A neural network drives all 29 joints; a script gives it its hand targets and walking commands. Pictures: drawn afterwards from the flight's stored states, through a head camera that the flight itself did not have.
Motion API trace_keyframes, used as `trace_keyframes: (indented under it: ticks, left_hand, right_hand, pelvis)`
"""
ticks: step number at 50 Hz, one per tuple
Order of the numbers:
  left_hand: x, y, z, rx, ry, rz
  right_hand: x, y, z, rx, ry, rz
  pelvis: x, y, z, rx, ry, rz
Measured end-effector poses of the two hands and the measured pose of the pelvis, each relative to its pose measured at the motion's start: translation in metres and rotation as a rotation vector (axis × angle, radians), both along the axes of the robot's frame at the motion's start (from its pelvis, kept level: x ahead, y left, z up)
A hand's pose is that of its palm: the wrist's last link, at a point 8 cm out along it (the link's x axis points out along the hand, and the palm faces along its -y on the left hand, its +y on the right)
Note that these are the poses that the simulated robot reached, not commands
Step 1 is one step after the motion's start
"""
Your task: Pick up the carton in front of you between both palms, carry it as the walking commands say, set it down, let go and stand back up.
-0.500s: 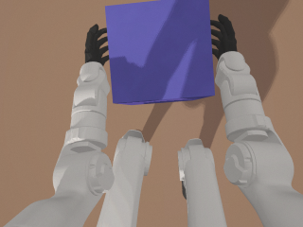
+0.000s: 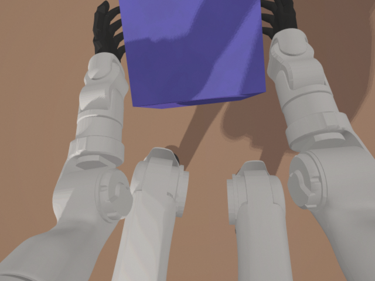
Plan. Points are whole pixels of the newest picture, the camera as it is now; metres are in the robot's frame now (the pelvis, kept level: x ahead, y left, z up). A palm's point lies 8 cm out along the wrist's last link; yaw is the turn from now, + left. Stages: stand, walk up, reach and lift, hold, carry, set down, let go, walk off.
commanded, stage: set down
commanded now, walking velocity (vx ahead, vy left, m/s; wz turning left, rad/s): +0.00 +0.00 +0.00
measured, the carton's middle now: (194, 53) +0.51 +0.06 -0.23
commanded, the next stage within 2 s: none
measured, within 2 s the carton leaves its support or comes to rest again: rests again in 0.92 s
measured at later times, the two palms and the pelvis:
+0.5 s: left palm (115, 59) +0.48 +0.21 -0.18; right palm (279, 41) +0.53 -0.09 -0.19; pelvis +0.00 +0.00 -0.01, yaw +0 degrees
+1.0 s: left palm (113, 63) +0.47 +0.22 -0.19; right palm (283, 43) +0.53 -0.10 -0.20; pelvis -0.01 +0.00 -0.02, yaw +0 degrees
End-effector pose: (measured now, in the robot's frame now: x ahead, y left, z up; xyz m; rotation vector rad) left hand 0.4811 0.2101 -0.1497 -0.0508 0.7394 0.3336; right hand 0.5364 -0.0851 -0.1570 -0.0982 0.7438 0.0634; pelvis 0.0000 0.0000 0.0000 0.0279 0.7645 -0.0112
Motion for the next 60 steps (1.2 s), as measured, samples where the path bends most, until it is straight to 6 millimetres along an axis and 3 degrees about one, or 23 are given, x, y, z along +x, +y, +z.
trace_keyframes:
  ticks: [25, 47, 50, 56, 60]
  left_hand:
    - [-0.004, -0.001, -0.027, 0.001, 0.068, -0.075]
    - [-0.004, 0.006, -0.035, -0.013, 0.062, -0.097]
    - [-0.01, 0.009, -0.043, 0.004, 0.08, -0.089]
    - [-0.019, 0.036, -0.055, 0.044, 0.083, -0.03]
    - [-0.015, 0.045, -0.056, 0.049, 0.052, -0.027]
  right_hand:
    - [-0.008, -0.006, -0.028, -0.023, 0.055, 0.031]
    - [-0.006, -0.007, -0.034, 0.012, 0.026, 0.099]
    - [-0.008, -0.016, -0.042, -0.007, 0.017, 0.076]
    - [-0.011, -0.047, -0.058, -0.047, 0.021, 0.021]
    - [-0.007, -0.05, -0.057, -0.041, -0.01, 0.019]
  pelvis:
    - [-0.003, 0.001, -0.011, 0.004, -0.057, -0.008]
    - [-0.009, 0.0, -0.019, 0.014, -0.094, -0.007]
    - [-0.011, 0.001, -0.019, 0.014, -0.108, -0.005]
    - [-0.012, 0.003, -0.021, 0.014, -0.113, -0.002]
    - [-0.012, 0.005, -0.023, 0.009, -0.113, -0.003]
